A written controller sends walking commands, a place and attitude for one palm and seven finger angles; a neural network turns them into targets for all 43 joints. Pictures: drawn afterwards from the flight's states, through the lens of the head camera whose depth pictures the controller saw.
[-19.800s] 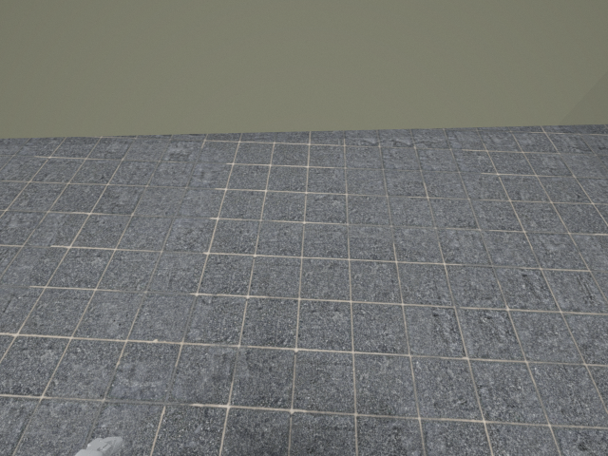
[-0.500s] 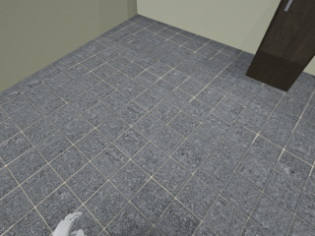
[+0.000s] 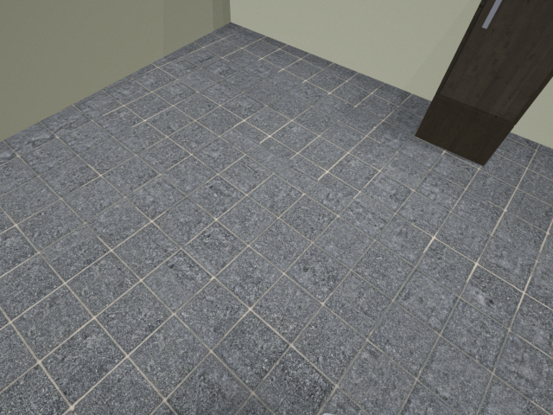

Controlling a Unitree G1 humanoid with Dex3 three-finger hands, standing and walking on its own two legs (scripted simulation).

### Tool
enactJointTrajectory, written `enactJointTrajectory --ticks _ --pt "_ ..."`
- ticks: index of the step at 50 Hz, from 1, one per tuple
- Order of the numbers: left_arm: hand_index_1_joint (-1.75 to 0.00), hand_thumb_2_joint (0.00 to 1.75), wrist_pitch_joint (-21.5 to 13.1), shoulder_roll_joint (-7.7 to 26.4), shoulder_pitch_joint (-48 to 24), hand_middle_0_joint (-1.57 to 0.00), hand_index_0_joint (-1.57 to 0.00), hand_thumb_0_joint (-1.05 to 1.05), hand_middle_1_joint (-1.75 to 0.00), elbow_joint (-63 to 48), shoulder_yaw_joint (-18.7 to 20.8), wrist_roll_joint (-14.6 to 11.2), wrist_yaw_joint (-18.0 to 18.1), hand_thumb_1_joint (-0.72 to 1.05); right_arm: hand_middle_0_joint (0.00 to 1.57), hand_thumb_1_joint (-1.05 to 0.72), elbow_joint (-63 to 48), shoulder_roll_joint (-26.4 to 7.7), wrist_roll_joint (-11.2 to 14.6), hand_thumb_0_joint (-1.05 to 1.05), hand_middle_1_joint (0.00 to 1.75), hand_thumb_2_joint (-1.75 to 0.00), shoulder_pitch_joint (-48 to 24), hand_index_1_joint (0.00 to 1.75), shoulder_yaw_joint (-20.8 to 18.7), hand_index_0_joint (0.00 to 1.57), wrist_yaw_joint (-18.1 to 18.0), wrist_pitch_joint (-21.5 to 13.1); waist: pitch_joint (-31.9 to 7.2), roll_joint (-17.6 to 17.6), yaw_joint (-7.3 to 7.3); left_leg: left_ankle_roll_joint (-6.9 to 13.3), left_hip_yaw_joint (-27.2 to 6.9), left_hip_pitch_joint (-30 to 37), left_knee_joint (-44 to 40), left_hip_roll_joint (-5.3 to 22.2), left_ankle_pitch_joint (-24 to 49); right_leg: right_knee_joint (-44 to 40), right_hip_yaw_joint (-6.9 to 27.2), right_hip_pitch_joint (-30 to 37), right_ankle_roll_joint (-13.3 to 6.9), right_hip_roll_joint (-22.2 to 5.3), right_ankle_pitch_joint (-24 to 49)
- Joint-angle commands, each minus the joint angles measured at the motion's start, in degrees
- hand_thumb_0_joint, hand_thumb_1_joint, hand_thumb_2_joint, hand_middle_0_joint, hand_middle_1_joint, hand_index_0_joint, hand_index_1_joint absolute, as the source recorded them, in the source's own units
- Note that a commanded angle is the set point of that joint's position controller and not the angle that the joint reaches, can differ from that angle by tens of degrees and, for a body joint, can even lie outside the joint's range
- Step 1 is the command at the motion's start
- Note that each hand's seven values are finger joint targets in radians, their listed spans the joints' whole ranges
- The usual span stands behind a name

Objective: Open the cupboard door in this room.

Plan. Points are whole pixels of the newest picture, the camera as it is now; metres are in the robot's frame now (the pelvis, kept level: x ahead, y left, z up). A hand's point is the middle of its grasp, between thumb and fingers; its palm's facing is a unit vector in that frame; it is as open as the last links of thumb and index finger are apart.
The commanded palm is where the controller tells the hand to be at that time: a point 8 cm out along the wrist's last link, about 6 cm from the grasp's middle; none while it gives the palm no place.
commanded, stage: turn or walk to find it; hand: left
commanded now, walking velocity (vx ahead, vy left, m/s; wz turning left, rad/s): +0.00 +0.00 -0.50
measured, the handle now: (495, 8) +1.62 -0.72 -0.04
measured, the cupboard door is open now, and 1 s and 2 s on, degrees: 0 0 0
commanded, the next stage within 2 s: stand and wait in 0.42 s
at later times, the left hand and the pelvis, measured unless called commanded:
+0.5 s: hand out of the picture +0.10 +0.15 -0.15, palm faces -0.18 -0.95 -0.24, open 7.4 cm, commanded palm none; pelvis +0.00 -0.03 +0.00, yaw -13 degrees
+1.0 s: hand (188, 403) +0.15 +0.16 -0.17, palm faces -0.27 -0.94 -0.21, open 7.4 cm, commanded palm none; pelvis +0.06 -0.01 +0.00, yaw -17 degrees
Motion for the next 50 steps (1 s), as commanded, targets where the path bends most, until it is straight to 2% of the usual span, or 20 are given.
enactJointTrajectory --ticks 1,5,8,9,10,11,12,14,18,21,26,30,31,32,33,36,39,42,47,50 --pt "-0.3 0.9 -1.6 3.94 -3.48 -0.2 -0.2 0.0 -0.3 -6.41 1.7 0.4 -0.39 0.9 0.2 -0.9 -3.22 -11.96 -0.34 0.0 0.3 -0.9 2.11 0.3 -3.24 0.2 -0.37 -0.81 -2.73 11.73 -2.97 9.05 -6.06 5.62 -6.72 15.3 32.68 7.17 -0.9 -7.09 0.78 -2.06 -2.87" --pt "-0.3 0.9 -1.88 4.01 -5.06 -0.2 -0.2 0.0 -0.3 -8.1 1.5 0.41 -0.7 0.9 0.2 -0.9 -3.44 -12.92 -0.44 0.0 0.3 -0.9 3.52 0.3 -4.13 0.2 0.23 -0.39 -2.95 13.93 -4.01 7.59 -3.8 4.63 -4.13 15.48 32.29 -3.92 -4.36 -1.16 0.62 -1.49 -0.71" --pt "-0.3 0.9 -2.53 6.0 -0.13 -0.2 -0.2 0.0 -0.3 -7.43 2.09 0.59 -0.79 0.9 0.2 -0.9 -4.54 -13.89 -0.07 0.0 0.3 -0.9 1.49 0.3 -4.56 0.2 0.55 -0.16 -4.77 10.88 -1.05 3.66 -0.33 0.22 4.31 13.83 26.34 -18.92 -5.73 9.58 -0.09 -0.93 12.98" --pt "-0.3 0.9 -3.02 9.37 2.99 -0.2 -0.2 0.0 -0.3 -6.71 2.66 0.8 -0.53 0.9 0.2 -0.9 -5.23 -12.62 0.23 0.0 0.3 -0.9 1.8 0.3 -4.39 0.2 0.8 -0.13 -6.76 2.81 0.49 0.52 2.78 -4.71 12.92 10.98 17.46 -24.72 -1.17 16.85 -1.23 -4.86 24.27" --pt "-0.3 0.9 -3.68 15.56 4.02 -0.2 -0.2 0.0 -0.3 -6.75 3.61 1.15 0.29 0.9 0.2 -0.9 -7.57 -7.85 0.53 0.0 0.3 -0.9 1.87 0.3 -3.26 0.2 1.16 0.02 -6.77 -16.09 1.06 -2.8 5.03 -20.21 26.35 2.95 -12.22 -27.56 18.33 24.6 -7.09 -19.24 43.01" --pt "-0.3 0.9 -3.5 15.75 5.91 -0.2 -0.2 0.0 -0.3 -6.73 3.63 0.08 0.9 0.9 0.2 -0.9 -9.24 -8.83 0.88 0.0 0.3 -0.9 -1.97 0.3 -2.77 0.2 0.54 1.04 -7.6 -13.73 3.12 -2.41 -3.1 -20.03 33.07 1.57 -18.49 -28.79 21.68 19.43 -12.9 -22.4 46.55" --pt "-0.3 0.9 -3.23 15.52 3.6 -0.2 -0.2 0.0 -0.3 -7.68 3.81 0.26 1.14 0.9 0.2 -0.9 -9.52 -8.34 0.74 0.0 0.3 -0.9 -3.26 0.3 -2.73 0.2 0.48 1.5 -5.71 -14.34 2.36 -2.16 -6.17 -21.91 37.75 1.74 -16.98 -31.32 23.93 15.78 -14.14 -20.76 31.2" --pt "-0.3 0.9 -3.1 12.64 -2.53 -0.2 -0.2 0.0 -0.3 -9.86 3.01 0.29 0.95 0.9 0.2 -0.9 -8.91 -10.06 -0.22 0.0 0.3 -0.9 -2.63 0.3 -2.86 0.2 1.37 1.34 -2.75 -7.58 -0.14 -2.48 -7.22 -23.76 39.11 2.79 -8.21 -33.88 20.98 12.68 -12.21 -16.21 9.9" --pt "-0.3 0.9 -4.59 12.88 -3.25 -0.2 -0.2 0.0 -0.3 -10.52 2.64 0.63 0.44 0.9 0.2 -0.9 -8.59 -10.04 -0.71 0.0 0.3 -0.9 -0.69 0.3 -2.48 0.2 2.66 0.54 -4.71 -5.55 -0.72 -3.37 -4.38 -21.01 31.44 2.37 -3.92 -36.03 18.04 12.57 -11.01 -13.13 -0.39" --pt "-0.3 0.9 -5.28 13.66 -1.82 -0.2 -0.2 0.0 -0.3 -9.75 2.67 0.71 0.06 0.9 0.2 -0.9 -9.45 -9.69 -0.57 0.0 0.3 -0.9 -1.67 0.3 -2.26 0.2 3.12 -0.04 -3.18 -4.93 -0.18 -3.48 -3.72 -21.36 25.68 2.04 -3.24 -37.67 18.8 12.83 -11.73 -12.91 -3.07" --pt "-0.3 0.9 -5.3 12.82 -2.06 -0.2 -0.2 0.0 -0.3 -8.95 2.3 0.82 0.29 0.9 0.2 -0.9 -8.76 -8.38 0.16 0.0 0.3 -0.9 0.12 0.3 -1.3 0.2 2.54 -0.85 -3.47 -5.22 -0.87 -2.84 -3.62 -15.47 14.22 0.66 -3.15 -35.6 16.72 12.57 -11.86 -12.67 9.72" --pt "-0.3 0.9 -4.58 10.44 -4.91 -0.2 -0.2 0.0 -0.3 -7.89 1.25 0.01 0.67 0.9 0.2 -0.9 -4.83 -7.58 0.53 0.0 0.3 -0.9 8.21 0.3 -0.3 0.2 1.63 -2.23 -5.09 -2.33 -4.42 -2.54 -2.45 2.73 -3.18 -0.68 7.92 -28.69 11.4 4.55 -7.24 -7.54 12.98" --pt "-0.3 0.9 -4.2 7.64 -3.42 -0.2 -0.2 0.0 -0.3 -7.86 0.55 -0.1 0.68 0.9 0.2 -0.9 -3.77 -10.3 0.35 0.0 0.3 -0.9 10.4 0.3 -0.5 0.2 1.37 -2.82 -5.38 6.52 -4.77 -1.27 -8.04 8.11 -7.79 4.17 6.78 -22.65 9.16 -0.74 -5.03 -4.13 9.0" --pt "-0.3 0.9 -3.84 4.83 -1.43 -0.2 -0.2 0.0 -0.3 -7.97 -0.11 -0.25 0.46 0.9 0.2 -0.9 -3.78 -14.59 -0.16 0.0 0.3 -0.9 11.54 0.3 -1.26 0.2 1.22 -2.79 -4.56 17.79 -4.68 3.29 -20.83 7.69 -13.02 14.77 3.76 -14.22 2.96 -5.42 -2.2 1.23 0.4" --pt "-0.3 0.9 -3.58 4.82 -1.99 -0.2 -0.2 0.0 -0.3 -7.83 -0.2 0.0 0.61 0.9 0.2 -0.9 -4.05 -15.75 -0.15 0.0 0.3 -0.9 10.55 0.3 -1.54 0.2 1.09 -2.1 -3.38 21.26 -4.66 6.76 -27.17 1.0 -18.88 19.65 -3.67 -6.98 0.63 -3.87 -0.81 1.61 -6.68" --pt "-0.3 0.9 -3.33 4.79 -3.31 -0.2 -0.2 0.0 -0.3 -5.44 -0.02 0.45 0.14 0.9 0.2 -0.9 -3.36 -11.24 -0.15 0.0 0.3 -0.9 6.37 0.3 -0.32 0.2 0.45 -2.28 0.54 11.42 -2.47 8.12 -19.51 -4.14 -18.12 14.81 5.78 2.22 2.8 -2.42 -0.45 -2.34 -0.66" --pt "-0.3 0.9 -3.86 2.57 -1.82 -0.2 -0.2 0.0 -0.3 -3.44 -1.04 0.13 0.29 0.9 0.2 -0.9 -0.98 -9.68 0.29 0.0 0.3 -0.9 8.07 0.3 -0.1 0.2 0.16 -3.12 -5.67 10.12 -2.44 7.8 -10.61 5.12 -12.36 11.28 31.25 -2.26 0.56 -0.86 0.71 -2.85 3.28" --pt "-0.3 0.9 -3.85 1.93 -3.77 -0.2 -0.2 0.0 -0.3 -2.76 -1.66 -0.07 0.88 0.9 0.2 -0.9 1.55 -8.82 0.36 0.0 0.3 -0.9 10.89 0.3 -0.49 0.2 0.02 -2.95 -6.36 9.61 -3.84 7.9 -8.91 7.12 -9.69 11.19 41.38 -8.51 -1.1 2.45 1.0 -3.07 3.41" --pt "-0.3 0.9 -4.11 2.39 0.37 -0.2 -0.2 0.0 -0.3 0.56 -1.82 -0.1 1.57 0.9 0.2 -0.9 3.97 -7.03 0.79 0.0 0.3 -0.9 10.17 0.3 -0.65 0.2 0.09 -2.39 -4.86 7.6 -1.5 4.41 -7.64 1.02 -6.61 8.09 27.85 -26.26 -2.26 13.37 0.62 -3.82 16.95" --pt "-0.3 0.9 -4.66 4.84 0.4 -0.2 -0.2 0.0 -0.3 1.52 -2.22 -0.26 2.14 0.9 0.2 -0.9 4.31 -3.69 1.24 0.0 0.3 -0.9 10.93 0.3 0.05 0.2 0.67 -2.33 -2.62 4.41 -2.41 0.6 -5.95 -4.74 -8.31 3.77 14.21 -26.02 1.68 16.98 -1.96 -9.71 27.78"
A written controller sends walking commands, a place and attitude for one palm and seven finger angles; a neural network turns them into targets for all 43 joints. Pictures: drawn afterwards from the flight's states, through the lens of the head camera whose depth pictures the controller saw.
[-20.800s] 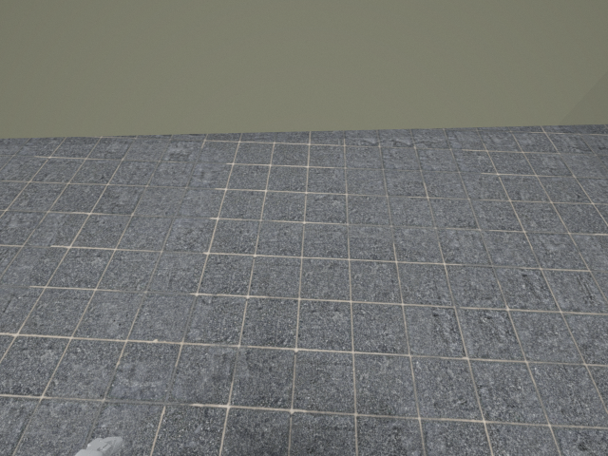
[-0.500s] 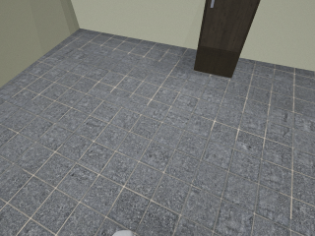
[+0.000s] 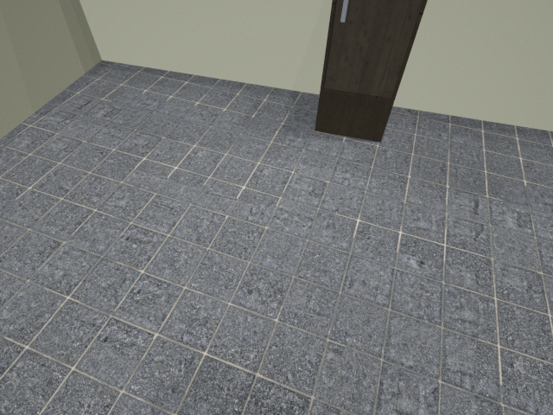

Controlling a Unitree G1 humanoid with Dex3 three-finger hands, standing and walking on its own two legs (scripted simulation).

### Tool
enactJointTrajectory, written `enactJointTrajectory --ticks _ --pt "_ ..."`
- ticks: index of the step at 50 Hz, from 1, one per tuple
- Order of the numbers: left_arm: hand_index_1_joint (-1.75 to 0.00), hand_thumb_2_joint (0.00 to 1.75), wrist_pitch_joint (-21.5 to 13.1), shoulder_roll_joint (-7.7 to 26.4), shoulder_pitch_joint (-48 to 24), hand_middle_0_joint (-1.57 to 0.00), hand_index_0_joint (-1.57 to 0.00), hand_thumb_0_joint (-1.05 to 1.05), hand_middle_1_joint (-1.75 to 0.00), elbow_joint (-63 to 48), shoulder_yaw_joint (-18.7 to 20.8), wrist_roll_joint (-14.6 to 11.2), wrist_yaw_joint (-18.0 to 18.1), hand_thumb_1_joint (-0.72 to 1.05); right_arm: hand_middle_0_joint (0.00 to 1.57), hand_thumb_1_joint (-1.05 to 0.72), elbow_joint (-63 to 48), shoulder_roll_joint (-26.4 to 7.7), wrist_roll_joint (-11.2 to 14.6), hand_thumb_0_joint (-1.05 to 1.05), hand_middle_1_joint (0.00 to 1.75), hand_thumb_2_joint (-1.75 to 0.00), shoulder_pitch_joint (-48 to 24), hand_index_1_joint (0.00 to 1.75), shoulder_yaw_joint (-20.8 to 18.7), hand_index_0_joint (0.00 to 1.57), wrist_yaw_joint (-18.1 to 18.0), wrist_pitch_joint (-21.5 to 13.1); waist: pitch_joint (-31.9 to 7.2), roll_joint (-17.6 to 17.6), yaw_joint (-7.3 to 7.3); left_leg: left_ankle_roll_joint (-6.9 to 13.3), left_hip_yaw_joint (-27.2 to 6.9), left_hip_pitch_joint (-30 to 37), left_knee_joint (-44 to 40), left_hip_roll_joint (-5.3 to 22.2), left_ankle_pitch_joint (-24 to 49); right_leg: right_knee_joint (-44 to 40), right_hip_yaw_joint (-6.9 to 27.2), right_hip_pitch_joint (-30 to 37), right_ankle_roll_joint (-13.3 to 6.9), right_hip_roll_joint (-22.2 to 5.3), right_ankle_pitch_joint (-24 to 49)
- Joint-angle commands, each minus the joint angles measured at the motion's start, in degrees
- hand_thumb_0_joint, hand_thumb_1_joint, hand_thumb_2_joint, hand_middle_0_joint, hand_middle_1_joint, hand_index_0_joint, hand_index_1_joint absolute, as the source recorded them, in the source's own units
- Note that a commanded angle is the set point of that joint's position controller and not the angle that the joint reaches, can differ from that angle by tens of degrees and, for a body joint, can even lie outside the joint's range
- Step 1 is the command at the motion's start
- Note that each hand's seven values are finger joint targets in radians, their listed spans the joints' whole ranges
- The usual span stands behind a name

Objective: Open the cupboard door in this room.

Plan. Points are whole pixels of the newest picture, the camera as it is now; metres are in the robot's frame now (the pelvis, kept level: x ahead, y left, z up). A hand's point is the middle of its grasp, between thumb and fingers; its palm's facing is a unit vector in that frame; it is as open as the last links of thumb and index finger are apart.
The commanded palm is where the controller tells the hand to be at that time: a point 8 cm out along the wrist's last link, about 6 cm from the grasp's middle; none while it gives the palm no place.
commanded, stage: stand and wait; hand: left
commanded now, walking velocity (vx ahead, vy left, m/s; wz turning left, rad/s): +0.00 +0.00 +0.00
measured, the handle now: (346, 2) +1.70 -0.22 -0.04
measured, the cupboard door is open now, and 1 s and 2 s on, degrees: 0 0 0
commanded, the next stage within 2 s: turn or walk to find it in 0.02 s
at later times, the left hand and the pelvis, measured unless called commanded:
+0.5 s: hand out of the picture +0.06 +0.16 -0.18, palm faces -0.01 -0.99 -0.12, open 7.4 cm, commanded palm none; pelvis +0.10 +0.00 +0.00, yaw -3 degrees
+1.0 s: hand (243, 294) +0.37 +0.09 -0.17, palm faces -0.09 -0.97 -0.22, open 7.2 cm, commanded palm none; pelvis +0.31 -0.09 +0.00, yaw -7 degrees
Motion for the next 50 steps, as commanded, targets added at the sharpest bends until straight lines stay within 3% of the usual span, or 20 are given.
enactJointTrajectory --ticks 1,5,10,13,16,17,18,19,21,22,27,31,35,36,37,38,39,41,44,50 --pt "-0.3 0.9 -1.12 5.1 5.2 -0.2 -0.2 0.0 -0.3 0.7 0.38 0.02 0.52 0.9 0.2 -0.9 -1.31 -5.51 0.31 0.0 0.3 -0.9 2.36 0.3 -0.88 0.2 0.01 -0.63 0.74 -2.71 0.57 -1.61 -6.29 -3.63 -6.79 6.35 9.97 -4.09 3.79 3.87 -2.9 -5.01 15.1" --pt "-0.3 0.9 -0.81 4.52 6.11 -0.2 -0.2 0.0 -0.3 0.77 0.86 0.24 -0.12 0.9 0.2 -0.9 -0.38 -6.1 -0.21 0.0 0.3 -0.9 5.19 0.3 -1.03 0.2 0.46 -0.64 2.55 -2.64 0.43 -1.12 -3.75 -2.23 -5.79 5.56 -5.04 -7.45 5.43 -0.93 -3.93 -3.4 -9.18" --pt "-0.3 0.9 -0.98 6.57 11.22 -0.2 -0.2 0.0 -0.3 0.65 2.77 0.46 -0.57 0.9 0.2 -0.9 -2.72 -5.43 -0.51 0.0 0.3 -0.9 4.02 0.3 -1.42 0.2 1.07 -0.62 5.5 -8.18 1.84 -1.2 0.94 -10.82 5.42 2.95 -10.32 -13.06 14.51 0.28 -8.3 -7.04 -22.53" --pt "-0.3 0.9 -2.1 6.87 14.55 -0.2 -0.2 0.0 -0.3 1.17 3.59 0.57 -0.33 0.9 0.2 -0.9 -5.26 -5.46 -0.46 0.0 0.3 -0.9 -0.09 0.3 -1.49 0.2 1.5 -1.32 6.25 -7.83 2.93 -1.43 0.35 -17.34 12.78 4.36 -11.62 -14.97 20.33 4.24 -12.34 -11.86 -15.55" --pt "-0.3 0.9 -2.53 6.04 11.05 -0.2 -0.2 0.0 -0.3 0.48 3.55 0.6 -0.39 0.9 0.2 -0.9 -4.19 -4.74 -0.08 0.0 0.3 -0.9 4.77 0.3 -1.2 0.2 1.55 -2.36 2.09 -2.38 -1.27 -1.07 0.33 -4.44 1.74 4.64 -6.78 -6.81 13.32 -1.18 -10.59 -9.12 -5.11" --pt "-0.3 0.9 -2.37 4.23 8.42 -0.2 -0.2 0.0 -0.3 -0.72 3.39 0.31 -0.75 0.9 0.2 -0.9 -2.27 -6.03 -0.2 0.0 0.3 -0.9 10.11 0.3 -1.51 0.2 1.19 -2.77 1.45 3.23 -3.87 -0.11 -2.97 6.24 -3.65 6.08 -4.66 0.45 8.06 -10.19 -7.85 -3.84 -6.53" --pt "-0.3 0.9 -2.38 1.36 5.45 -0.2 -0.2 0.0 -0.3 -2.53 2.78 0.32 -1.33 0.9 0.2 -0.9 0.18 -10.26 -0.92 0.0 0.3 -0.9 16.96 0.3 -2.57 0.2 0.97 -3.1 1.51 17.44 -6.44 3.11 -17.08 14.53 -10.48 16.16 -6.15 17.01 -0.87 -21.12 -4.61 2.94 -7.29" --pt "-0.3 0.9 -2.42 1.07 0.05 -0.2 -0.2 0.0 -0.3 -4.88 2.2 0.7 -1.12 0.9 0.2 -0.9 2.17 -12.14 -1.35 0.0 0.3 -0.9 22.52 0.3 -3.31 0.2 0.33 -2.95 5.17 22.82 -8.5 5.42 -26.11 17.32 -15.82 23.9 -0.04 29.13 -3.26 -30.53 -3.51 4.17 -16.52" --pt "-0.3 0.9 -2.53 1.33 -2.01 -0.2 -0.2 0.0 -0.3 -4.76 2.38 0.85 -1.56 0.9 0.2 -0.9 1.07 -9.29 -1.13 0.0 0.3 -0.9 19.45 0.3 -2.14 0.2 -0.14 -2.89 7.7 9.33 -6.27 8.94 -21.51 15.59 -13.53 25.41 10.95 38.32 0.79 -33.76 -3.93 -0.78 -12.6" --pt "-0.3 0.9 -2.5 0.59 -1.39 -0.2 -0.2 0.0 -0.3 -4.23 2.35 1.0 -1.97 0.9 0.2 -0.9 0.13 -8.99 -1.23 0.0 0.3 -0.9 17.28 0.3 -1.93 0.2 -0.17 -3.26 7.35 7.75 -4.91 8.21 -17.02 15.06 -12.92 23.6 16.16 39.67 0.67 -33.41 -3.49 -1.51 -10.56" --pt "-0.3 0.9 -1.19 -0.9 -3.57 -0.2 -0.2 0.0 -0.3 -6.12 2.15 0.93 -3.34 0.9 0.2 -0.9 -0.63 -7.75 -0.79 0.0 0.3 -0.9 14.58 0.3 -1.55 0.2 -0.35 -4.18 8.08 8.58 -1.77 4.71 -2.43 12.44 -15.14 16.95 24.37 34.91 -3.68 -32.95 -2.19 -1.45 -2.45" --pt "-0.3 0.9 -1.43 -0.9 -7.8 -0.2 -0.2 0.0 -0.3 -8.68 1.86 0.39 -3.74 0.9 0.2 -0.9 -0.67 -8.3 -0.73 0.0 0.3 -0.9 12.3 0.3 -1.99 0.2 -0.3 -4.15 8.99 10.45 -0.82 4.17 2.67 8.12 -15.75 14.77 31.52 16.23 -7.21 -21.91 -3.31 0.6 3.62" --pt "-0.3 0.9 -2.22 3.13 8.46 -0.2 -0.2 0.0 -0.3 -4.21 3.02 0.97 -2.79 0.9 0.2 -0.9 -1.06 -12.35 -0.19 0.0 0.3 -0.9 8.15 0.3 -3.55 0.2 0.02 -3.63 -1.74 9.07 6.86 2.75 4.93 10.68 3.5 15.11 51.51 9.23 -8.95 -0.64 -6.53 5.46 5.08" --pt "-0.3 0.9 -2.66 5.48 16.65 -0.2 -0.2 0.0 -0.3 -1.61 3.88 1.35 -2.4 0.9 0.2 -0.9 -1.49 -12.43 -0.11 0.0 0.3 -0.9 6.48 0.3 -3.75 0.2 0.33 -3.5 -5.17 7.37 10.91 1.24 6.11 5.64 14.98 13.19 45.02 6.14 -8.8 10.43 -6.63 5.21 8.08" --pt "-0.3 0.9 -3.22 10.87 22.67 -0.2 -0.2 0.0 -0.3 0.12 5.09 1.76 -1.67 0.9 0.2 -0.9 -1.88 -9.1 0.57 0.0 0.3 -0.9 7.5 0.3 -3.45 0.2 1.21 -3.36 -9.35 -2.27 12.95 0.19 5.23 -5.68 31.82 9.06 22.69 3.71 2.25 20.7 -8.81 -3.99 8.12" --pt "-0.3 0.9 -3.43 15.54 23.48 -0.2 -0.2 0.0 -0.3 0.35 5.78 1.12 -1.22 0.9 0.2 -0.9 -3.89 -4.36 1.1 0.0 0.3 -0.9 9.43 0.3 -2.75 0.2 1.27 -3.24 -11.92 -13.63 9.98 -0.87 0.06 -18.78 50.18 0.9 -15.64 -3.71 28.01 23.99 -14.78 -18.55 9.06" --pt "-0.3 0.9 -3.42 16.51 17.92 -0.2 -0.2 0.0 -0.3 -1.47 6.47 0.0 -1.19 0.9 0.2 -0.9 -4.99 -4.92 1.3 0.0 0.3 -0.9 8.12 0.3 -2.58 0.2 1.32 -2.46 -11.24 -12.83 8.09 0.2 -7.24 -22.63 57.93 2.83 -15.46 -11.69 34.48 19.4 -16.92 -22.37 -5.16" --pt "-0.3 0.9 -3.22 10.6 6.08 -0.2 -0.2 0.0 -0.3 -5.14 4.62 0.01 -0.78 0.9 0.2 -0.9 -5.59 -6.35 0.02 0.0 0.3 -0.9 3.12 0.3 -3.08 0.2 1.58 -1.98 -1.1 -1.89 3.9 0.42 -9.31 -23.97 56.08 8.15 -4.46 -14.62 26.28 2.69 -13.03 -18.6 -17.28" --pt "-0.3 0.9 -4.14 6.13 1.59 -0.2 -0.2 0.0 -0.3 -5.66 2.75 0.56 -0.5 0.9 0.2 -0.9 -4.0 -4.08 -0.87 0.0 0.3 -0.9 6.32 0.3 -2.17 0.2 1.57 -0.1 0.3 -1.34 -1.01 -1.53 -7.5 -16.74 46.42 9.02 -0.79 -15.59 12.23 -9.47 -10.44 -12.9 -1.7" --pt "-0.3 0.9 -4.94 5.08 2.96 -0.2 -0.2 0.0 -0.3 -4.11 1.63 0.23 -0.5 0.9 0.2 -0.9 -5.65 -3.44 -0.16 0.0 0.3 -0.9 3.41 0.3 -1.29 0.2 1.61 0.9 -1.84 -2.89 -1.96 -4.03 -6.24 -15.98 30.88 7.24 2.93 -13.11 1.05 -5.07 -10.08 -10.15 23.77"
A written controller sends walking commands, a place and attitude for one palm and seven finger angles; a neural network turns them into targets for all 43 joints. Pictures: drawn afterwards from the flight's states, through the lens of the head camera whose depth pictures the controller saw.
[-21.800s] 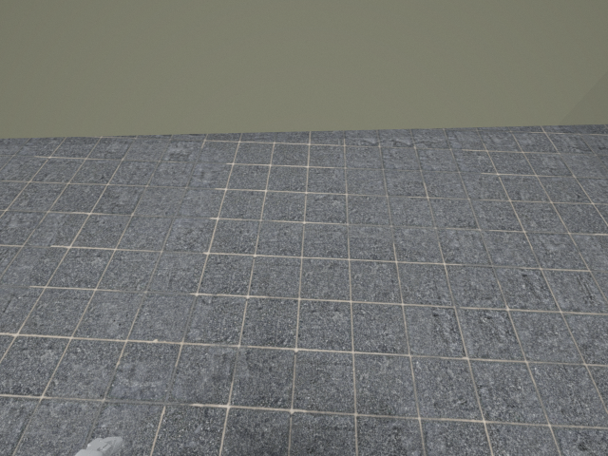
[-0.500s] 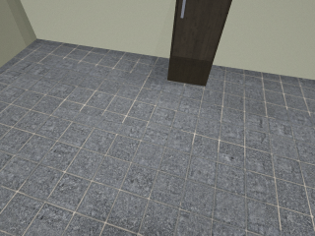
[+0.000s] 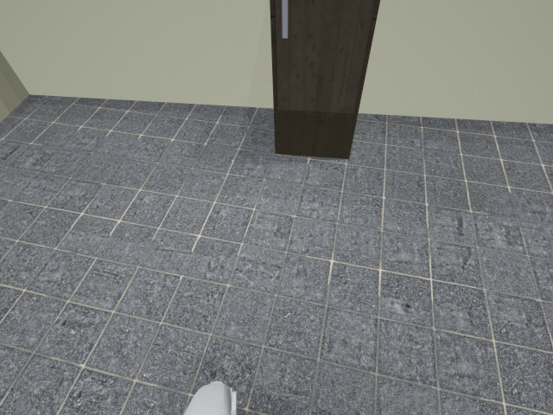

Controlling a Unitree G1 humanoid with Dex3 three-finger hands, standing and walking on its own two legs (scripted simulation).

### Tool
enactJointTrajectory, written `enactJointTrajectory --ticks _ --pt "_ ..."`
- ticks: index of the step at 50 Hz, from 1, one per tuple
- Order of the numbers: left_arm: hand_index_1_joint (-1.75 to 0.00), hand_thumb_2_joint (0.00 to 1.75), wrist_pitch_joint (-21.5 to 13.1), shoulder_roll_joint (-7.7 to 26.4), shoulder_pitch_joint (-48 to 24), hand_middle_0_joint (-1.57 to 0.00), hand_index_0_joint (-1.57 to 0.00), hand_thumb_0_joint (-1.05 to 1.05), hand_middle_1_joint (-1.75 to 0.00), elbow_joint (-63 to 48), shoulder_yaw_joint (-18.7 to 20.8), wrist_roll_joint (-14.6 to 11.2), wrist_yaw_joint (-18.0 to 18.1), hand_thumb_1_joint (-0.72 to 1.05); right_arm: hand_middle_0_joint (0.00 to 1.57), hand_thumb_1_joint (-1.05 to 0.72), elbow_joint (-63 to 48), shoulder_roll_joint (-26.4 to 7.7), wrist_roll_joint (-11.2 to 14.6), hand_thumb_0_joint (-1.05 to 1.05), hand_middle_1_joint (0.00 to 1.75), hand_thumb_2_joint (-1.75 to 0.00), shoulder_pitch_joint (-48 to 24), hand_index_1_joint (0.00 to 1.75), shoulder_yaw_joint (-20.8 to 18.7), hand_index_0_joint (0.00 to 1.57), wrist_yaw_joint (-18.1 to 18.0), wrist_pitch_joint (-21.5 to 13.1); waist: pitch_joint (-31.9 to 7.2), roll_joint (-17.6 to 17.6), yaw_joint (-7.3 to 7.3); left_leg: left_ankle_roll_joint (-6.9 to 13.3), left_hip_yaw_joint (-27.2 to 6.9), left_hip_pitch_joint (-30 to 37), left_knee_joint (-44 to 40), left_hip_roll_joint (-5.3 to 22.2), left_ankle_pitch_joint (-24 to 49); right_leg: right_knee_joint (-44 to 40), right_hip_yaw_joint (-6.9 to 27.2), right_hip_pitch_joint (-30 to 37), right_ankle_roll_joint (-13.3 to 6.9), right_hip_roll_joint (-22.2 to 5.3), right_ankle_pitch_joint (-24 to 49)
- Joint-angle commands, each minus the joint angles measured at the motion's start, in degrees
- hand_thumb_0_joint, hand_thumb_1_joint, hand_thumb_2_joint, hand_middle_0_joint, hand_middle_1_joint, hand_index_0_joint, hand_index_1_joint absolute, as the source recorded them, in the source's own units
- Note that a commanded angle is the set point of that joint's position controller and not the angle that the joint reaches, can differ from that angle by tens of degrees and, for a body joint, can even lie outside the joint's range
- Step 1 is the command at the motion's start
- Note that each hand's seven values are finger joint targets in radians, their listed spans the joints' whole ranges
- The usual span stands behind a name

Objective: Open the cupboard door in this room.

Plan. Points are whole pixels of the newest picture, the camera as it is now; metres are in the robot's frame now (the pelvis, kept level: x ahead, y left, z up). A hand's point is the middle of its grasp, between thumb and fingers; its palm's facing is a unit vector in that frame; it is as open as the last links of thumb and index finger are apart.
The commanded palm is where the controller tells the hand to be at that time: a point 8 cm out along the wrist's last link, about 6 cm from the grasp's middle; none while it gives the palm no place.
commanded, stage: turn or walk to find it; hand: left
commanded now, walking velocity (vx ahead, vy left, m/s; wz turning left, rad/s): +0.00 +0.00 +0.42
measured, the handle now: (285, 15) +1.40 +0.03 -0.04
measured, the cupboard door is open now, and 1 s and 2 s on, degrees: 0 0 0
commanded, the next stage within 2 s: stand and wait in 0.16 s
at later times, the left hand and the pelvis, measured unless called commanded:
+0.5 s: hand out of the picture +0.11 +0.20 -0.18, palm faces +0.11 -0.98 -0.17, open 7.4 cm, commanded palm none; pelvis +0.13 +0.04 +0.00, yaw +3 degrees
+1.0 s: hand (181, 402) +0.17 +0.18 -0.17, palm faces +0.09 -0.97 -0.21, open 7.3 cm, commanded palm none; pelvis +0.18 +0.00 +0.01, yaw +3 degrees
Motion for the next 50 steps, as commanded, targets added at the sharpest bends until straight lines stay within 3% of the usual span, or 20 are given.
enactJointTrajectory --ticks 1,8,11,12,13,14,15,16,18,21,24,26,27,28,29,30,33,39,43,50 --pt "-0.3 0.9 -1.72 6.15 2.27 -0.2 -0.2 0.0 -0.3 -1.86 0.47 -0.09 0.12 0.9 0.2 -0.9 0.87 0.31 0.63 0.0 0.3 -0.9 8.2 0.3 0.92 0.2 0.64 1.0 -3.19 -5.94 -1.04 -1.38 -0.54 5.82 -8.26 -0.44 3.6 -13.0 7.18 -0.34 -1.81 -15.88 24.35" --pt "-0.3 0.9 -1.53 7.32 10.24 -0.2 -0.2 0.0 -0.3 2.27 1.28 0.45 0.22 0.9 0.2 -0.9 -2.3 -0.65 0.18 0.0 0.3 -0.9 -3.55 0.3 0.63 0.2 1.64 -0.86 -1.13 -5.96 3.83 -0.11 2.92 3.78 -23.69 -1.29 -0.26 -12.74 11.67 11.72 -3.78 -19.49 17.59" --pt "-0.3 0.9 -1.04 6.4 10.62 -0.2 -0.2 0.0 -0.3 3.35 1.17 0.22 0.56 0.9 0.2 -0.9 -1.01 -0.38 0.13 0.0 0.3 -0.9 -1.38 0.3 1.02 0.2 1.11 -1.59 -2.24 -6.13 2.6 0.35 4.86 10.92 -32.46 -3.02 2.55 -7.07 9.04 13.21 -1.7 -17.33 26.28" --pt "-0.3 0.9 -0.81 5.82 10.22 -0.2 -0.2 0.0 -0.3 3.61 0.97 -0.02 0.67 0.9 0.2 -0.9 0.38 -0.9 0.11 0.0 0.3 -0.9 1.84 0.3 1.05 0.2 0.77 -1.97 -3.69 -5.0 1.16 0.68 5.47 17.59 -37.26 -3.49 8.81 -2.51 6.65 11.6 0.3 -15.02 28.68" --pt "-0.3 0.9 -0.72 4.62 11.01 -0.2 -0.2 0.0 -0.3 3.51 0.56 -0.07 0.71 0.9 0.2 -0.9 2.06 -2.97 0.03 0.0 0.3 -0.9 6.71 0.3 0.76 0.2 0.41 -2.5 -8.1 -1.48 -0.22 2.43 2.18 28.09 -38.34 0.11 24.75 4.4 3.85 7.31 3.13 -12.07 26.18" --pt "-0.3 0.9 -0.72 2.54 11.81 -0.2 -0.2 0.0 -0.3 3.11 -0.06 -0.18 0.91 0.9 0.2 -0.9 3.32 -6.05 -0.08 0.0 0.3 -0.9 10.51 0.3 0.1 0.2 -0.09 -2.4 -10.42 4.5 -1.24 6.95 -4.74 38.83 -35.21 8.07 41.59 10.8 1.25 -2.84 5.58 -8.23 11.54" --pt "-0.3 0.9 -0.31 1.49 10.28 -0.2 -0.2 0.0 -0.3 2.64 -0.73 -0.35 0.95 0.9 0.2 -0.9 4.56 -7.56 0.23 0.0 0.3 -0.9 12.91 0.3 0.05 0.2 -0.47 -1.85 -11.06 11.91 -2.09 12.08 -10.89 39.63 -38.69 14.92 50.85 19.78 0.94 -7.01 7.12 -4.96 -16.57" --pt "-0.3 0.9 0.27 1.86 8.1 -0.2 -0.2 0.0 -0.3 2.16 -0.67 -0.37 1.19 0.9 0.2 -0.9 5.34 -7.19 0.18 0.0 0.3 -0.9 11.99 0.3 0.59 0.2 -1.1 -1.49 -9.22 12.55 -2.01 14.09 -12.49 35.88 -41.65 16.29 49.91 24.87 4.44 -8.55 7.54 -5.4 -25.22" --pt "-0.3 0.9 1.07 1.36 6.02 -0.2 -0.2 0.0 -0.3 2.37 -0.24 -0.04 0.97 0.9 0.2 -0.9 4.13 -4.86 0.05 0.0 0.3 -0.9 7.04 0.3 0.82 0.2 -1.34 -1.25 -3.55 7.03 -0.44 12.73 -8.68 28.34 -42.85 13.41 42.31 23.61 6.55 -8.01 7.28 -7.56 -22.35" --pt "-0.3 0.9 1.62 -0.37 7.52 -0.2 -0.2 0.0 -0.3 3.09 -0.47 0.03 0.46 0.9 0.2 -0.9 3.16 -4.88 0.12 0.0 0.3 -0.9 3.37 0.3 0.58 0.2 -1.23 -1.29 -5.4 4.12 0.98 9.97 -3.47 24.97 -43.16 8.89 33.78 13.49 5.34 -2.18 7.85 -7.13 -14.71" --pt "-0.3 0.9 1.75 0.63 11.51 -0.2 -0.2 0.0 -0.3 4.7 -0.82 0.38 0.7 0.9 0.2 -0.9 2.69 -4.63 0.86 0.0 0.3 -0.9 0.64 0.3 0.44 0.2 -1.06 -1.04 -6.46 1.93 3.03 6.22 -0.2 21.45 -40.39 4.39 20.2 -0.97 3.98 5.76 8.49 -6.75 1.29" --pt "-0.3 0.9 1.33 4.12 9.95 -0.2 -0.2 0.0 -0.3 4.54 -1.04 0.46 0.93 0.9 0.2 -0.9 2.82 -2.5 1.15 0.0 0.3 -0.9 1.37 0.3 0.93 0.2 -0.57 -0.77 -3.65 -2.97 1.94 2.23 1.55 18.94 -40.66 0.09 7.32 -6.53 9.43 5.93 7.04 -10.92 7.09" --pt "-0.3 0.9 1.52 5.45 7.75 -0.2 -0.2 0.0 -0.3 3.96 -1.09 0.25 0.85 0.9 0.2 -0.9 3.39 -2.1 1.02 0.0 0.3 -0.9 2.45 0.3 1.16 0.2 -0.25 -0.51 -1.06 -2.05 1.07 1.43 1.39 18.31 -43.25 -0.8 2.41 -6.83 9.27 3.9 6.52 -11.96 4.4" --pt "-0.3 0.9 1.39 5.9 6.59 -0.2 -0.2 0.0 -0.3 3.89 -0.92 0.21 0.73 0.9 0.2 -0.9 3.85 -1.91 0.75 0.0 0.3 -0.9 2.11 0.3 1.15 0.2 -0.34 -0.03 2.12 -6.77 1.29 0.89 1.92 19.15 -42.47 -1.31 2.32 -7.65 10.41 0.47 5.97 -11.53 2.6" --pt "-0.3 0.9 1.3 5.69 6.55 -0.2 -0.2 0.0 -0.3 3.94 -1.07 0.14 0.72 0.9 0.2 -0.9 4.15 -2.25 0.73 0.0 0.3 -0.9 2.84 0.3 1.22 0.2 -0.42 0.03 3.03 -8.63 0.96 0.98 2.19 20.88 -42.08 -1.21 4.39 -8.58 10.76 -1.05 5.49 -11.76 3.62" --pt "-0.3 0.9 1.27 5.61 6.27 -0.2 -0.2 0.0 -0.3 3.75 -1.14 0.07 0.82 0.9 0.2 -0.9 4.7 -2.09 0.71 0.0 0.3 -0.9 4.37 0.3 1.36 0.2 -0.38 0.08 3.08 -7.84 0.63 0.97 2.1 21.56 -42.52 -0.93 6.27 -8.56 10.07 -0.41 5.38 -11.41 5.11" --pt "-0.3 0.9 0.91 5.42 7.24 -0.2 -0.2 0.0 -0.3 3.47 -1.16 -0.3 1.26 0.9 0.2 -0.9 6.02 -2.27 0.68 0.0 0.3 -0.9 6.75 0.3 1.75 0.2 -0.58 -0.8 -2.35 -3.35 1.16 1.39 1.8 23.67 -43.12 0.21 14.67 -6.11 8.46 5.87 5.48 -10.58 15.61" --pt "-0.3 0.9 0.86 5.93 7.79 -0.2 -0.2 0.0 -0.3 3.02 -0.94 -0.5 1.73 0.9 0.2 -0.9 6.79 -1.9 0.79 0.0 0.3 -0.9 8.77 0.3 1.89 0.2 -0.99 -0.84 -5.12 -2.17 1.41 1.07 2.45 25.14 -42.49 0.55 18.98 -5.6 7.74 9.91 4.99 -10.86 23.46" --pt "-0.3 0.9 1.04 5.55 8.0 -0.2 -0.2 0.0 -0.3 2.9 -0.9 -0.49 1.91 0.9 0.2 -0.9 7.13 -1.54 0.82 0.0 0.3 -0.9 9.46 0.3 1.88 0.2 -1.18 -0.52 -3.52 -3.01 1.29 0.87 2.77 25.05 -42.41 0.57 18.25 -5.91 7.69 9.41 4.89 -10.65 24.38" --pt "-0.3 0.9 1.41 4.75 8.06 -0.2 -0.2 0.0 -0.3 3.0 -0.97 -0.42 2.0 0.9 0.2 -0.9 7.31 -1.16 0.92 0.0 0.3 -0.9 10.09 0.3 1.84 0.2 -1.21 -0.09 -0.74 -2.78 1.1 0.98 2.72 24.64 -43.39 0.52 14.17 -7.73 7.74 7.64 4.95 -9.94 17.44"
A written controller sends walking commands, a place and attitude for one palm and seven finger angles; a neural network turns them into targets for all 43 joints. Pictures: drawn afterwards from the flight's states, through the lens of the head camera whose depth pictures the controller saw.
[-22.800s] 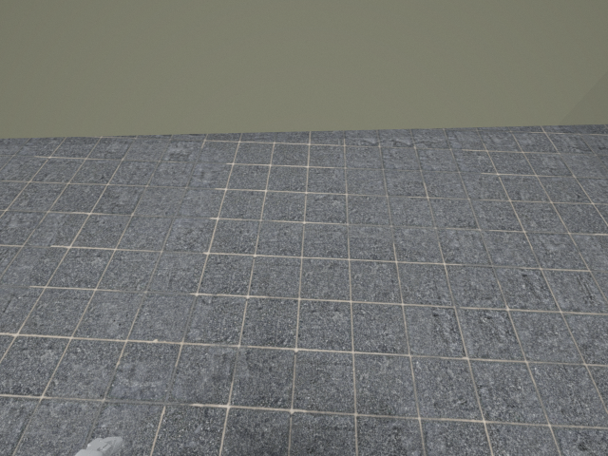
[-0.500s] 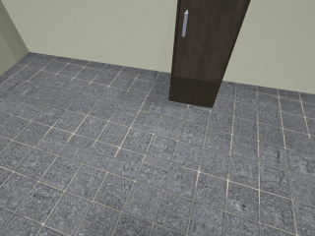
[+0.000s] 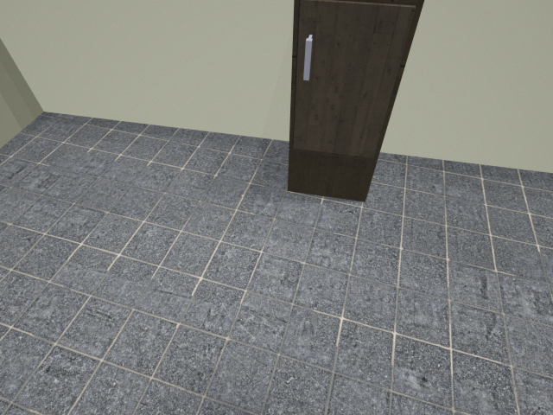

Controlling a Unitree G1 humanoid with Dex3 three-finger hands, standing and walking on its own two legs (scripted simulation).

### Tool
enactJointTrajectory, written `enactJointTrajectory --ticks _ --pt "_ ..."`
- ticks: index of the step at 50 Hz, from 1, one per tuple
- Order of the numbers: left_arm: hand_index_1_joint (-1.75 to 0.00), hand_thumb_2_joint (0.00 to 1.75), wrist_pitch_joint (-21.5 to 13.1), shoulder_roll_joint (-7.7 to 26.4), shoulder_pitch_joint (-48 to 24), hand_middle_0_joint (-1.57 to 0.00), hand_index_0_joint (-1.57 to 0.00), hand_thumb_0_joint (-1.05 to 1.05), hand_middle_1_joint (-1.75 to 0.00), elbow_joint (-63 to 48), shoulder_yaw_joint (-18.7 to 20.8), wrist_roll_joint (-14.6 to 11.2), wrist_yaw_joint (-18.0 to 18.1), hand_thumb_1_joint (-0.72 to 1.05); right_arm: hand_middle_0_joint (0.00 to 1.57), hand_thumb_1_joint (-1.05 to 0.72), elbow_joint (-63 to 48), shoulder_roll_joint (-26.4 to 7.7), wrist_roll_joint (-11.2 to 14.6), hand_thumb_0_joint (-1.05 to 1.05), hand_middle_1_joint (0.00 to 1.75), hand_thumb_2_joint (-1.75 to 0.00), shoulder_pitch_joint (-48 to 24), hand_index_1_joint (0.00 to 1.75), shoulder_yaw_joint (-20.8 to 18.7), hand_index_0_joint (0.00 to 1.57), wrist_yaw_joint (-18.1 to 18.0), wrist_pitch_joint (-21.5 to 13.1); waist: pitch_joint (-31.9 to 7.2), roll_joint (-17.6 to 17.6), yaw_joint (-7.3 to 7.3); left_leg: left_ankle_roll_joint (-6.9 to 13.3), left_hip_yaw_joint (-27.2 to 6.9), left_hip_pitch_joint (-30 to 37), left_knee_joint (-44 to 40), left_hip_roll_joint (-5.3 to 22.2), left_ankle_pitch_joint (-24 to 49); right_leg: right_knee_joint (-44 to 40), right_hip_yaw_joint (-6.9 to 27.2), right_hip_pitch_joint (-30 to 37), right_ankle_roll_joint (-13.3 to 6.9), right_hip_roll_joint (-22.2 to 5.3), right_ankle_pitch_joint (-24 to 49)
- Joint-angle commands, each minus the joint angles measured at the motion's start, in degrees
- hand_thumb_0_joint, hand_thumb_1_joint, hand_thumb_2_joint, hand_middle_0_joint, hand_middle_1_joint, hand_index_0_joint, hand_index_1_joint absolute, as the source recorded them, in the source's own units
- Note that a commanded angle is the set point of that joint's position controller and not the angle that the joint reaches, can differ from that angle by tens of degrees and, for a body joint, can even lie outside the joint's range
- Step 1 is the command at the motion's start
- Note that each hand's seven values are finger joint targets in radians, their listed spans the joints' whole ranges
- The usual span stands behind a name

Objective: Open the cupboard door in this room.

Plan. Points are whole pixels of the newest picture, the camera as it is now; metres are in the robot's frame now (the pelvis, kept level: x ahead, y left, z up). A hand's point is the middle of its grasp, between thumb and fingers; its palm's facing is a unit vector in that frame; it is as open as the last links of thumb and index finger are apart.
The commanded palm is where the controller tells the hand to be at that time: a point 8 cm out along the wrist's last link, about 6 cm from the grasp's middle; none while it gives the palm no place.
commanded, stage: look at it before walking up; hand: left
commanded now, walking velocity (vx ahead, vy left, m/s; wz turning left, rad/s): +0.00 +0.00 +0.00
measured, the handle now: (308, 57) +1.22 -0.04 -0.05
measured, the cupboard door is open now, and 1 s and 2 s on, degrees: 0 0 0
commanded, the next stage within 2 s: walk to a spot facing it in 0.54 s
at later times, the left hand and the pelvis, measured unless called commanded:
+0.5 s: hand out of the picture -0.04 +0.17 -0.18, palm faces +0.04 -0.98 -0.17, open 7.4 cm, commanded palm none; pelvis -0.02 +0.00 +0.00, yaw +0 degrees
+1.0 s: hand out of the picture +0.04 +0.18 -0.18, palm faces -0.08 -0.97 -0.21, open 7.4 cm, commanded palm none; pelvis +0.02 +0.00 -0.01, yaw -7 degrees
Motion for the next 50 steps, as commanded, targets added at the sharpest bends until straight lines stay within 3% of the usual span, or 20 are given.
enactJointTrajectory --ticks 1,16,23,32,34,36,39,40,42,43,45,47,49,50 --pt "-0.3 0.9 -0.26 5.25 4.96 -0.2 -0.2 0.0 -0.3 -0.79 1.0 0.22 0.24 0.9 0.2 -0.9 -1.65 -4.72 0.29 0.0 0.3 -0.9 3.52 0.3 -0.74 0.2 -0.12 -0.66 2.22 -1.62 0.36 2.25 -3.28 -1.01 -2.32 3.4 12.31 -4.21 5.51 -1.16 -0.1 -6.84 21.03" --pt "-0.3 0.9 -0.32 4.77 5.79 -0.2 -0.2 0.0 -0.3 -0.59 0.97 0.45 0.06 0.9 0.2 -0.9 -2.52 -5.51 0.27 0.0 0.3 -0.9 2.36 0.3 -1.03 0.2 -0.13 -0.62 3.72 -0.3 0.04 2.51 -3.53 -1.2 -3.06 3.13 7.51 -6.27 6.46 -3.94 -0.2 -6.39 13.36" --pt "-0.3 0.9 -0.6 6.26 4.99 -0.2 -0.2 0.0 -0.3 -1.05 1.35 0.53 -0.11 0.9 0.2 -0.9 -3.13 -7.04 0.29 0.0 0.3 -0.9 2.03 0.3 -1.38 0.2 -0.06 -1.04 1.97 -0.98 0.05 2.9 -4.03 -1.15 -3.09 3.24 8.73 -5.91 6.27 -2.53 -0.35 -6.5 14.64" --pt "-0.3 0.9 -0.52 8.51 2.99 -0.2 -0.2 0.0 -0.3 -2.09 1.78 0.59 -0.34 0.9 0.2 -0.9 -3.91 -9.37 0.31 0.0 0.3 -0.9 0.25 0.3 -1.81 0.2 0.14 -1.26 2.94 -0.82 0.4 3.35 -4.8 -1.83 -4.1 3.41 7.23 -6.38 6.31 -3.13 -0.36 -6.53 11.34" --pt "-0.3 0.9 -0.13 6.23 3.26 -0.2 -0.2 0.0 -0.3 -1.51 1.44 0.45 -0.44 0.9 0.2 -0.9 -3.1 -6.87 -0.04 0.0 0.3 -0.9 1.93 0.3 -1.33 0.2 0.25 -1.02 2.43 -1.13 0.05 2.61 -3.44 -1.38 -3.62 3.17 2.62 -7.0 7.05 -3.74 -0.17 -6.14 5.81" --pt "-0.3 0.9 0.8 6.39 3.46 -0.2 -0.2 0.0 -0.3 -1.83 1.98 0.73 -0.91 0.9 0.2 -0.9 -3.44 -7.02 -0.38 0.0 0.3 -0.9 3.14 0.3 -1.69 0.2 0.43 -0.39 4.12 -1.04 -0.12 2.61 -2.46 -2.65 -2.54 2.97 -7.66 -5.97 8.09 -7.51 -0.69 -5.27 -6.81" --pt "-0.3 0.9 1.59 7.07 2.44 -0.2 -0.2 0.0 -0.3 -4.22 3.28 1.24 -2.06 0.9 0.2 -0.9 -5.29 -9.31 -0.7 0.0 0.3 -0.9 3.44 0.3 -2.97 0.2 0.65 0.01 7.83 1.29 -0.41 4.3 -5.01 -5.89 -3.93 5.5 -21.38 -1.66 8.2 -14.49 -1.28 -2.97 -17.56" --pt "-0.3 0.9 1.58 6.65 1.87 -0.2 -0.2 0.0 -0.3 -5.07 3.49 1.32 -2.41 0.9 0.2 -0.9 -5.58 -10.59 -0.75 0.0 0.3 -0.9 4.27 0.3 -3.41 0.2 0.64 -0.06 8.23 3.96 -0.88 5.71 -8.04 -4.87 -5.47 7.82 -25.44 2.79 6.72 -17.78 -1.23 -1.41 -18.19" --pt "-0.3 0.9 1.44 3.9 -0.03 -0.2 -0.2 0.0 -0.3 -7.25 3.39 1.53 -3.11 0.9 0.2 -0.9 -5.79 -13.51 -0.82 0.0 0.3 -0.9 6.43 0.3 -4.52 0.2 0.56 -0.66 7.84 11.33 -2.02 10.16 -16.35 -2.16 -11.81 16.25 -30.9 18.82 0.03 -23.41 -0.22 1.04 -10.31" --pt "-0.3 0.9 1.31 3.16 -2.58 -0.2 -0.2 0.0 -0.3 -8.72 3.38 1.56 -3.45 0.9 0.2 -0.9 -5.86 -13.91 -0.93 0.0 0.3 -0.9 7.4 0.3 -4.84 0.2 0.63 -1.17 7.49 11.67 -3.04 12.12 -18.3 -0.09 -13.41 18.59 -27.56 23.75 1.18 -26.82 -0.23 -0.9 -11.4" --pt "-0.3 0.9 0.81 3.4 -4.93 -0.2 -0.2 0.0 -0.3 -10.24 3.89 1.55 -3.91 0.9 0.2 -0.9 -6.31 -13.1 -1.24 0.0 0.3 -0.9 6.07 0.3 -4.68 0.2 0.71 -1.7 7.34 7.93 -2.29 12.18 -15.31 -0.87 -12.7 19.37 -20.44 23.38 2.45 -26.33 -0.12 -3.8 -12.27" --pt "-0.3 0.9 0.42 2.51 -2.06 -0.2 -0.2 0.0 -0.3 -9.5 3.89 1.53 -4.17 0.9 0.2 -0.9 -6.87 -13.06 -1.4 0.0 0.3 -0.9 3.15 0.3 -4.5 0.2 0.72 -1.9 5.04 5.84 -0.39 10.08 -8.17 -1.88 -8.63 16.67 -12.18 17.1 0.4 -19.48 0.36 -3.31 -9.85" --pt "-0.3 0.9 0.08 3.09 6.02 -0.2 -0.2 0.0 -0.3 -6.29 4.13 1.52 -4.0 0.9 0.2 -0.9 -7.17 -12.11 -1.12 0.0 0.3 -0.9 0.82 0.3 -4.15 0.2 0.81 -1.79 1.32 1.73 3.38 6.48 -0.88 -7.69 2.26 11.97 -9.59 6.48 -2.63 -4.23 0.22 -0.35 -1.22" --pt "-0.3 0.9 -0.42 6.55 12.75 -0.2 -0.2 0.0 -0.3 -4.09 4.82 1.58 -3.45 0.9 0.2 -0.9 -8.14 -10.36 -0.6 0.0 0.3 -0.9 -0.63 0.3 -3.93 0.2 1.08 -1.94 -0.58 -7.47 6.62 4.05 4.27 -15.18 15.27 7.67 -8.21 0.42 3.23 5.76 -1.5 -3.37 -3.07"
